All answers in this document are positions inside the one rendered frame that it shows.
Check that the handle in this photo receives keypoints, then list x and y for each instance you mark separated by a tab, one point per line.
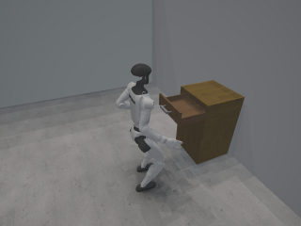
162	107

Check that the cabinet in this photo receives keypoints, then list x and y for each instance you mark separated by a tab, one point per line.
210	138

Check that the robot right upper arm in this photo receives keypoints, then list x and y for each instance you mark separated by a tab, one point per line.
146	105

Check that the right robot forearm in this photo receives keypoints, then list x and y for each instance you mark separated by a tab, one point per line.
150	133

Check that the drawer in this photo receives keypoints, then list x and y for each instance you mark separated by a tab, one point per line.
185	109

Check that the right robot hand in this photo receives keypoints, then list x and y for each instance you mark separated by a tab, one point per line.
171	144

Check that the robot left upper arm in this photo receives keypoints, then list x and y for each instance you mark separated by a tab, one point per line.
124	96

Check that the left robot forearm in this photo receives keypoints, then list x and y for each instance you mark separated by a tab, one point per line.
127	105

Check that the left robot foot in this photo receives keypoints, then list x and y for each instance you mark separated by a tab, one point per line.
140	169

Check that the humanoid robot torso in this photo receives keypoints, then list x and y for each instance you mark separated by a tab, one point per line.
135	109

